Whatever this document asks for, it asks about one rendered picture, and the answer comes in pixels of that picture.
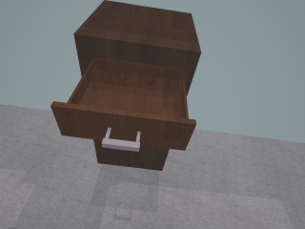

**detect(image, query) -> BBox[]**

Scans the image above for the drawer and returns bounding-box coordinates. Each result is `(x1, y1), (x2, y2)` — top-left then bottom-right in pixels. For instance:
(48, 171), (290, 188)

(51, 57), (196, 151)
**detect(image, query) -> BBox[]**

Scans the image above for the handle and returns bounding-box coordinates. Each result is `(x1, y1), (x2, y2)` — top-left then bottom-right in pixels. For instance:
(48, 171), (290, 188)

(101, 128), (141, 152)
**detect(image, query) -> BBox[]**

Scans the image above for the cabinet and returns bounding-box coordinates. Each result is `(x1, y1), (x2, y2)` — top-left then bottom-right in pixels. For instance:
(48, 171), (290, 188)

(73, 0), (201, 171)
